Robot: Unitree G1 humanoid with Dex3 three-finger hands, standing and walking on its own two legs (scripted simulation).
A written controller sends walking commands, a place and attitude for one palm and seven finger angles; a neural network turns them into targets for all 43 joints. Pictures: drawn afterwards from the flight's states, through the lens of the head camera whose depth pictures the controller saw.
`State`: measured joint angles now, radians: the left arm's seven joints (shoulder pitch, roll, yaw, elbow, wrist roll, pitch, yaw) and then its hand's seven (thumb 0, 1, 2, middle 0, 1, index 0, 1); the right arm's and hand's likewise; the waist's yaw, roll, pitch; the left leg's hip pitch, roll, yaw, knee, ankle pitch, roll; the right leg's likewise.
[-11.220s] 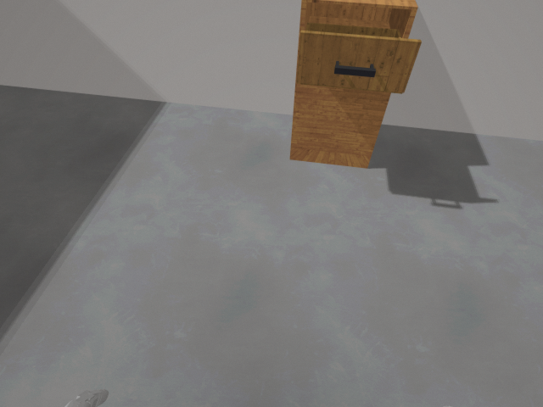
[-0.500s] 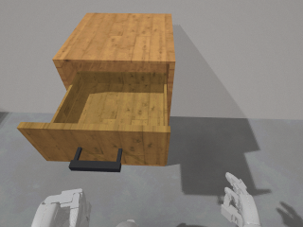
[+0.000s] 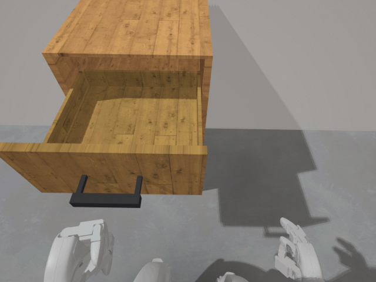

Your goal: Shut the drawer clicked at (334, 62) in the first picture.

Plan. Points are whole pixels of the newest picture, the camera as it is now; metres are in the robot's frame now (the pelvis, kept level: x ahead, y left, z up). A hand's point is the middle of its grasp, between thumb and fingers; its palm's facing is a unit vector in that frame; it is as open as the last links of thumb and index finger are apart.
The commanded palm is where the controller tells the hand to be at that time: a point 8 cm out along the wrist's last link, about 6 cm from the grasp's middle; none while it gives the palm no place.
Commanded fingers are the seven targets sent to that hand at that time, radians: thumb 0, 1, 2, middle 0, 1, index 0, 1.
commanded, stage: bring the fist close to the handle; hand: left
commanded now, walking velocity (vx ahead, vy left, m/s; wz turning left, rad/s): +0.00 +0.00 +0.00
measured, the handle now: (109, 190) +0.29 +0.19 +0.03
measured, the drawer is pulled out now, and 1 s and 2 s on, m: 0.30 0.30 0.20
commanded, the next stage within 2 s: push the drawer shut in 0.72 s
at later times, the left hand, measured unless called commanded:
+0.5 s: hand (120, 237) +0.20 +0.14 +0.04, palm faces +0.03 -1.00 -0.02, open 3.3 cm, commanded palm +0.17 +0.20 +0.04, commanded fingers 0.00 0.90 0.90 -1.40 -1.60 -1.40 -1.60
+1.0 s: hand (120, 231) +0.21 +0.14 +0.03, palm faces +0.03 -1.00 -0.02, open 3.3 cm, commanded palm +0.19 +0.20 +0.04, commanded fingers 0.00 0.90 0.90 -1.40 -1.60 -1.40 -1.60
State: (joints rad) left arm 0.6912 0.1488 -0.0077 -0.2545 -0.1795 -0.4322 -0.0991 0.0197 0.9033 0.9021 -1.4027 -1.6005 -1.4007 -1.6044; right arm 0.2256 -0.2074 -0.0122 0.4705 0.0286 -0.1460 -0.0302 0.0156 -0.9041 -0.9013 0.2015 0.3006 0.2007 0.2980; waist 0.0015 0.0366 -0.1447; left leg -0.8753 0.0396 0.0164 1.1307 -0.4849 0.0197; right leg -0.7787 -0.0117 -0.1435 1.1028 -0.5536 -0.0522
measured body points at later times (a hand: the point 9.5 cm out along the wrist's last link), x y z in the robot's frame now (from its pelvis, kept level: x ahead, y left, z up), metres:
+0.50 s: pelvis +0.00 +0.00 -0.02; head +0.07 +0.01 +0.43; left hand +0.19 +0.20 +0.04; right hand +0.19 -0.23 -0.10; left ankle +0.04 +0.11 -0.66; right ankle +0.00 -0.09 -0.66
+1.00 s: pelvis +0.00 +0.00 -0.02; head +0.08 +0.01 +0.43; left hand +0.20 +0.20 +0.04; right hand +0.19 -0.23 -0.09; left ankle +0.04 +0.11 -0.66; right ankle +0.00 -0.09 -0.66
